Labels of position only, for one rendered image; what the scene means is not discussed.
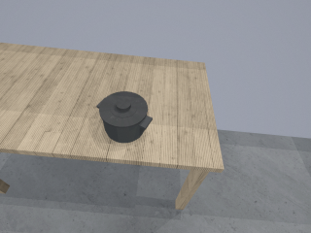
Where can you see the pot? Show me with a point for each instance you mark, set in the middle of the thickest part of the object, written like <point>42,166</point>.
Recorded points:
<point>129,134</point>

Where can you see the lid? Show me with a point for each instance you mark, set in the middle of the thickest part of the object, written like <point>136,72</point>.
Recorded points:
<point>123,119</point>

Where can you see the table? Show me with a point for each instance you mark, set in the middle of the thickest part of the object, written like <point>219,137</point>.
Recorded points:
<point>48,99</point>

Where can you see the knob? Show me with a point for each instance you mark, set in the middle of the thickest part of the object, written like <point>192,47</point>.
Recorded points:
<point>123,104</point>

